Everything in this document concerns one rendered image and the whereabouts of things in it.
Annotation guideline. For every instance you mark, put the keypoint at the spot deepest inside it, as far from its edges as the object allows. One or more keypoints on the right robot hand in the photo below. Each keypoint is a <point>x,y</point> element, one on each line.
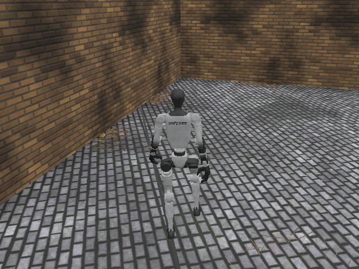
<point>207,173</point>

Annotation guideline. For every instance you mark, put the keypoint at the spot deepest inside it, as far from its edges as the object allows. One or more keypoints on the robot left forearm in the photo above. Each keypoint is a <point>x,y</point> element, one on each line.
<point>154,147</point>

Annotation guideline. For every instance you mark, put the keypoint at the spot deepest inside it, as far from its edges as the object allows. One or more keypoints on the left robot hand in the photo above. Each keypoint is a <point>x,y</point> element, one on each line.
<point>157,156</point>

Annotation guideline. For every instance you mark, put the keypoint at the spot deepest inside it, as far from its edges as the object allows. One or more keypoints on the robot right shin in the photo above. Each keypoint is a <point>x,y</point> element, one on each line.
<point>196,192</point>

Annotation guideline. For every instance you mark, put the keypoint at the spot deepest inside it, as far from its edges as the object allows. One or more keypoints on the left robot foot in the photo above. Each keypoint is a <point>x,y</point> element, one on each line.
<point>171,233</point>

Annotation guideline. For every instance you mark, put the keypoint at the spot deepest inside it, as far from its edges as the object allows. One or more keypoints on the robot right forearm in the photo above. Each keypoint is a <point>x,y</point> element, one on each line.
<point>202,153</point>

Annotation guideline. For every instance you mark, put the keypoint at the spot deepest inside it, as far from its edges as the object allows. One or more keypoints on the robot left upper arm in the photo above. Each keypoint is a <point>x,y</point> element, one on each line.
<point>158,127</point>

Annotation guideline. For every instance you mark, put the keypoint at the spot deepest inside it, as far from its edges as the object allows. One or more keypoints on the robot right upper arm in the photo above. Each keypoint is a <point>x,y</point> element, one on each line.
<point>197,128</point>

